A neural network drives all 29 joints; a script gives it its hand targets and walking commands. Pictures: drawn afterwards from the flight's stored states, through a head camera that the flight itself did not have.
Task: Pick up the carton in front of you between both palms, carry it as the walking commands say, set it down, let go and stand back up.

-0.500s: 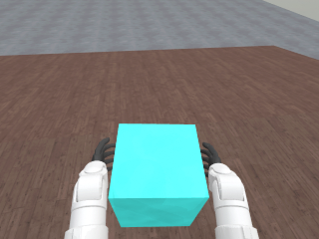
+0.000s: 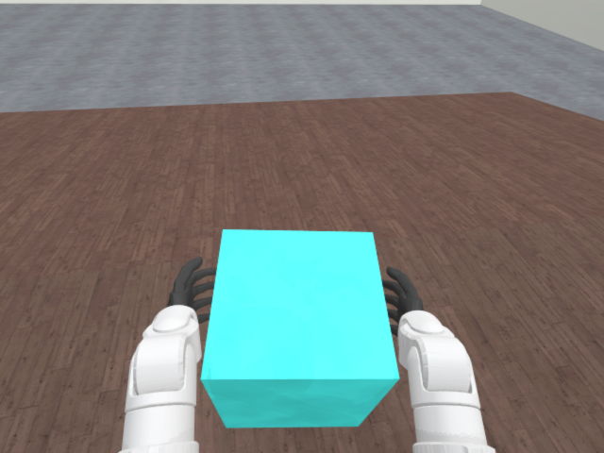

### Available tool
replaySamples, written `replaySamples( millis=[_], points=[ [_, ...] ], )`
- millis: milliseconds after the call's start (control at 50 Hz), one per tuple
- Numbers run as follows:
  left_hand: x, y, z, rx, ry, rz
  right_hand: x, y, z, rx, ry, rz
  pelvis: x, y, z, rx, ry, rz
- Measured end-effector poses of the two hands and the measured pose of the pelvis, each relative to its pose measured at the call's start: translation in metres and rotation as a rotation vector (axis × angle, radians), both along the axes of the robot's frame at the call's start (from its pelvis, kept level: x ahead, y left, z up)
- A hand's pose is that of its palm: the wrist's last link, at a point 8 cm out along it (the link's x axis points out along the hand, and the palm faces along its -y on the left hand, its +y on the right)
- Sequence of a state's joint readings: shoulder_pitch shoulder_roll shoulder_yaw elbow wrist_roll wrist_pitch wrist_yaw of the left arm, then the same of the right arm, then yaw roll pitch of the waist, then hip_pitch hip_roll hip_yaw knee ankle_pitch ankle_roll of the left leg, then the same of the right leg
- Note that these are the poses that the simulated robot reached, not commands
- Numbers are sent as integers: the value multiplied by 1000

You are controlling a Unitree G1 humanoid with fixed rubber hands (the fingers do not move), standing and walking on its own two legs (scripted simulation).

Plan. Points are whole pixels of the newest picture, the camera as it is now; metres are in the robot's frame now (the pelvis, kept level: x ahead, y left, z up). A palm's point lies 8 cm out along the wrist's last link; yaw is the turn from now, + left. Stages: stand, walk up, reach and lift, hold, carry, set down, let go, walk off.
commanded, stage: carry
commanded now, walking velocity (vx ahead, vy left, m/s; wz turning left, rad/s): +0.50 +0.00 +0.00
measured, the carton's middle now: (295, 335) +0.31 +0.01 +0.00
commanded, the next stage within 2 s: none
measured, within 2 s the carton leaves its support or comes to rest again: neither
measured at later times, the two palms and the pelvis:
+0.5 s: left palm (212, 229) +0.46 +0.14 +0.08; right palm (394, 239) +0.45 -0.16 +0.07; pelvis +0.22 -0.01 -0.01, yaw +3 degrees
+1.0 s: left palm (212, 143) +0.77 +0.20 +0.06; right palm (342, 152) +0.74 -0.10 +0.06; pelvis +0.53 +0.06 +0.00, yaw -1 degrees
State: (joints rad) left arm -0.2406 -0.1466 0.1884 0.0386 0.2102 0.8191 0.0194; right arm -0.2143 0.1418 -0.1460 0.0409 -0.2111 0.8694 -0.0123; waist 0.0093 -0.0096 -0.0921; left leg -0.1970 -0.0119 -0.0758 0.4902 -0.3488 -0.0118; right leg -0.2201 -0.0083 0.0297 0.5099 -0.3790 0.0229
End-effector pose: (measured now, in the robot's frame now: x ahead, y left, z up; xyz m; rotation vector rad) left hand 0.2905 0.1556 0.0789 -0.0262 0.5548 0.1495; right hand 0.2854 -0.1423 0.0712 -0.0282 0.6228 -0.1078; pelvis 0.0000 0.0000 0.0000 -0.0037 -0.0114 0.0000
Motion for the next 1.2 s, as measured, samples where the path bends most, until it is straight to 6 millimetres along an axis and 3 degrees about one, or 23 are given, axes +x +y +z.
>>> replaySamples(
  millis=[120, 220, 300, 420, 520, 640, 760, 860, 920, 1040, 1200],
  points=[
    [25, -9, 23, -4, -73, 12, 28, -8, 19, 27, -72, -6, 34, -9, -8, -9, 46, 34],
    [51, 6, 26, -40, -53, 53, 62, 6, 31, 16, -53, 10, 74, -4, -5, 11, 93, 53],
    [73, 14, 14, -45, -4, 66, 88, 12, 21, 40, -8, -6, 109, 4, -7, 20, 116, 6],
    [123, -3, 5, -44, 96, 30, 116, -6, 1, 99, 85, -98, 169, 1, -1, -22, 144, 23],
    [176, -9, -3, -55, 58, 77, 177, -15, -2, 101, 44, -95, 230, -12, -14, -31, 126, 69],
    [221, 15, 4, -97, 61, 212, 262, 10, 18, 68, 43, 13, 303, -14, 2, 3, 131, 79],
    [300, 29, 10, -81, 30, 185, 337, 24, 15, 68, 8, -5, 383, 7, -3, 17, 106, 54],
    [389, 39, -11, -74, 22, 83, 398, 35, -7, 84, -6, -71, 459, 37, -28, 25, 64, 13],
    [434, 40, -20, -68, 93, 22, 424, 37, -17, 94, 62, -119, 492, 49, -23, 16, 72, 1],
    [502, 43, -8, -71, 134, -23, 482, 41, 2, 79, 103, -164, 557, 59, 5, -25, 92, -9],
    [597, 55, 10, -97, 51, 57, 602, 52, 26, 59, 24, -79, 664, 52, 11, -44, 93, 11]
  ],
)
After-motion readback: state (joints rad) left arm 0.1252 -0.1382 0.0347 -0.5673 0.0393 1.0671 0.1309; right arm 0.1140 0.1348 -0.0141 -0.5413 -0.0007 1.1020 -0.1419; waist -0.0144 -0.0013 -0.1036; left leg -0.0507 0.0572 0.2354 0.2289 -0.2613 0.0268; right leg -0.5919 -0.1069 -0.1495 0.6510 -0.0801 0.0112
